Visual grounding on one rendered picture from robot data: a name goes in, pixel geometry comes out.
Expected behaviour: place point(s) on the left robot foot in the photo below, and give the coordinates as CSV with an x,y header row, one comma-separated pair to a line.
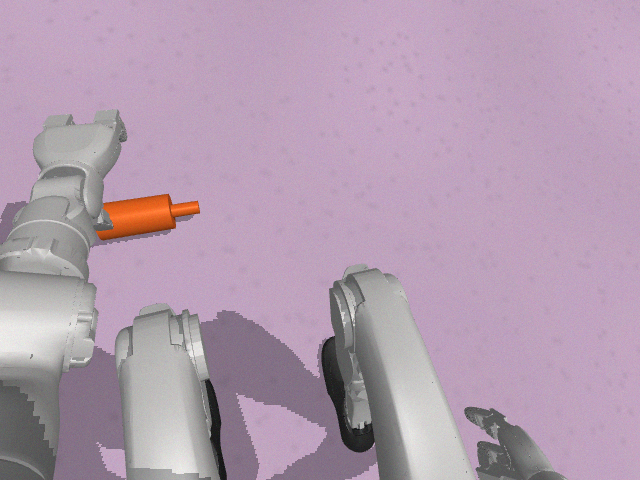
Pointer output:
x,y
215,430

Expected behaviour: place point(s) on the left robot hand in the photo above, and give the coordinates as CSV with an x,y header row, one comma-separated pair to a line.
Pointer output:
x,y
96,145

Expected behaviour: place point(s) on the right robot hand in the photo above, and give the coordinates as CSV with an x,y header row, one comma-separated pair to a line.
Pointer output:
x,y
517,458

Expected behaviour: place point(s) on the right robot foot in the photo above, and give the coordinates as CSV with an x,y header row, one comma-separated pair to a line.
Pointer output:
x,y
357,440

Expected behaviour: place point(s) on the bottle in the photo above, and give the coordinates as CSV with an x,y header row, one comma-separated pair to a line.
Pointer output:
x,y
144,215

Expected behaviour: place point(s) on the left robot arm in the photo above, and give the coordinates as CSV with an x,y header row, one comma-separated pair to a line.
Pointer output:
x,y
47,315

